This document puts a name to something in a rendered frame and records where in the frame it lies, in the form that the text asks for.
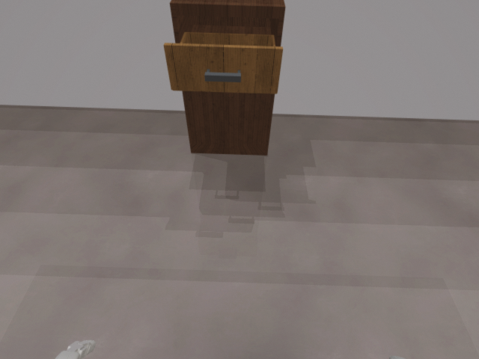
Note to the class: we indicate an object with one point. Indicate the handle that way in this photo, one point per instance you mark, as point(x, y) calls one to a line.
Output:
point(222, 77)

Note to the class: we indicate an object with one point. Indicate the robot left hand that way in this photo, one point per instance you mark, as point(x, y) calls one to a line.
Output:
point(78, 350)

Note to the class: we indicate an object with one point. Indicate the cabinet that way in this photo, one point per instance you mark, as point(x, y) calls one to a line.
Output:
point(221, 122)

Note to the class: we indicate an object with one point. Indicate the drawer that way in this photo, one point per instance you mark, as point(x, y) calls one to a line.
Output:
point(255, 55)

